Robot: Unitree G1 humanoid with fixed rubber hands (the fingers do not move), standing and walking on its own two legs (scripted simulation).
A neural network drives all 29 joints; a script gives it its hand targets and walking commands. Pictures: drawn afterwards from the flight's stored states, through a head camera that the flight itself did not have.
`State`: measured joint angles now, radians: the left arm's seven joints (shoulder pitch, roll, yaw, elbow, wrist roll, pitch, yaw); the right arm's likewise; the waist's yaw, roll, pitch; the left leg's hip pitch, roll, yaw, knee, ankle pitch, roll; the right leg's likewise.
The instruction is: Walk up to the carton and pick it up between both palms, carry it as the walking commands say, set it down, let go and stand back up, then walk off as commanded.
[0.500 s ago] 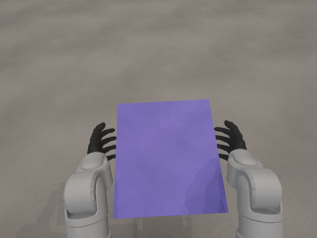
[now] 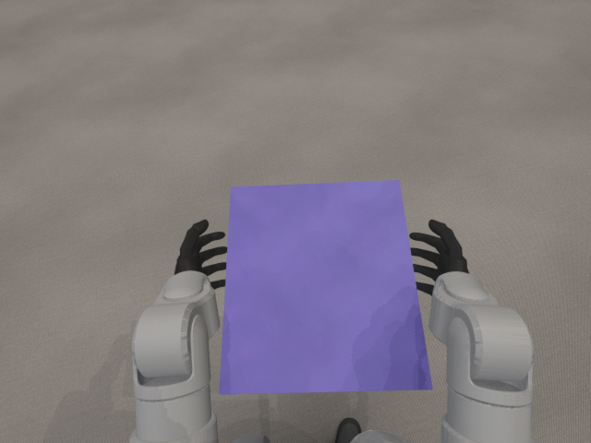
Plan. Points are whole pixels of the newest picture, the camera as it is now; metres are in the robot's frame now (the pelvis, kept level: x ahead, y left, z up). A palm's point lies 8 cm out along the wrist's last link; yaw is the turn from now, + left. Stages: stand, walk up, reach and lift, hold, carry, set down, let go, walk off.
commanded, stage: carry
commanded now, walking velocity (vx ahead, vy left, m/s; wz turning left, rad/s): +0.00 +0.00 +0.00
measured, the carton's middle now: (317, 291) +0.31 +0.00 -0.01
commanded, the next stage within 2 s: none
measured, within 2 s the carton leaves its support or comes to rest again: neither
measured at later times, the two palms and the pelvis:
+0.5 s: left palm (199, 188) +0.40 +0.15 +0.11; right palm (430, 191) +0.39 -0.14 +0.11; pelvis +0.13 +0.01 +0.00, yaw -1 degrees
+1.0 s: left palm (190, 216) +0.37 +0.17 +0.09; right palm (422, 218) +0.36 -0.13 +0.09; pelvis +0.09 +0.02 +0.00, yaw -1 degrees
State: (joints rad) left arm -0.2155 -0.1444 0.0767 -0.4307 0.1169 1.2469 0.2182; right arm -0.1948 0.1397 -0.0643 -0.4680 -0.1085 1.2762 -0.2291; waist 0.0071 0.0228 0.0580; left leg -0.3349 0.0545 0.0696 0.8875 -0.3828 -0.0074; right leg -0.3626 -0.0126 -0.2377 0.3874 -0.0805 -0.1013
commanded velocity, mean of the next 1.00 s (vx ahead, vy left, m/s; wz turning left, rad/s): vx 0.00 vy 0.00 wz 0.00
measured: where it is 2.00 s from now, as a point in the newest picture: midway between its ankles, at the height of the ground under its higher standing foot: outside the picture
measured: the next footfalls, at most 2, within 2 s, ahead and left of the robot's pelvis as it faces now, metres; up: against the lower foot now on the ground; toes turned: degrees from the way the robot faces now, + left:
left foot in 0.10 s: +0.11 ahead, +0.13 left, +0.00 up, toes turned -7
